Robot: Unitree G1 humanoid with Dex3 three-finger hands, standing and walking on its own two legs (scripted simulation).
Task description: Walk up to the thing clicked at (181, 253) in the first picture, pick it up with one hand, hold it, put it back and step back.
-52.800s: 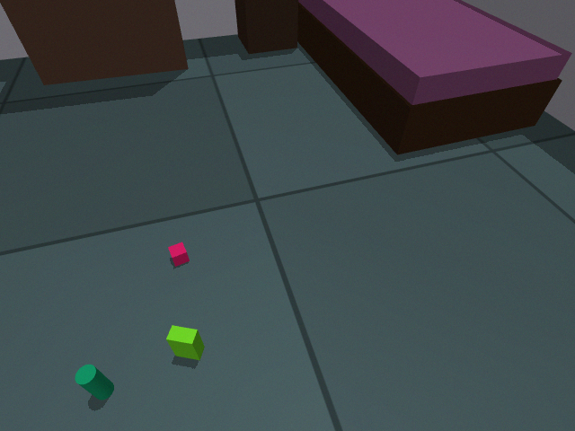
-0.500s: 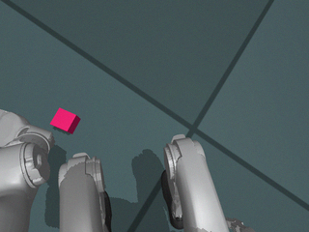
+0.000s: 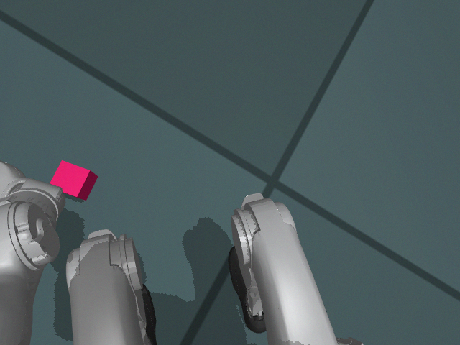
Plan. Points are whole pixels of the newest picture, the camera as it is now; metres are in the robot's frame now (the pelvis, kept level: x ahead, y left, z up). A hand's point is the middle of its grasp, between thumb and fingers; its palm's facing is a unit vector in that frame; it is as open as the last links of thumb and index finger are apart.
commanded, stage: approach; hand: left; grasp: from above
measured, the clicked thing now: (74, 181) +0.46 +0.24 -0.31
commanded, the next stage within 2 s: close in in 0.78 s
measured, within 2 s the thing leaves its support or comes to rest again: neither
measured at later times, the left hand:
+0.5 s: hand (68, 163) +0.48 +0.22 -0.21, palm faces -0.03 -0.45 -0.89, open 13.9 cm
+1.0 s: hand (40, 184) +0.44 +0.26 -0.19, palm faces -0.23 -0.40 -0.89, open 13.7 cm
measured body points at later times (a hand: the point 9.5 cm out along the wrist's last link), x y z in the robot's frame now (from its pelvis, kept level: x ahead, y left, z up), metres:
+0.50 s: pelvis -0.01 +0.00 -0.03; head +0.26 +0.04 +0.33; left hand +0.48 +0.23 -0.16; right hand -0.05 -0.30 -0.09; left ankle +0.08 +0.13 -0.30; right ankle +0.11 -0.13 -0.30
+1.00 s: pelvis +0.00 +0.00 -0.01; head +0.24 +0.05 +0.36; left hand +0.45 +0.27 -0.14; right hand +0.00 -0.25 -0.10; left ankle +0.08 +0.13 -0.30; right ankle +0.11 -0.13 -0.30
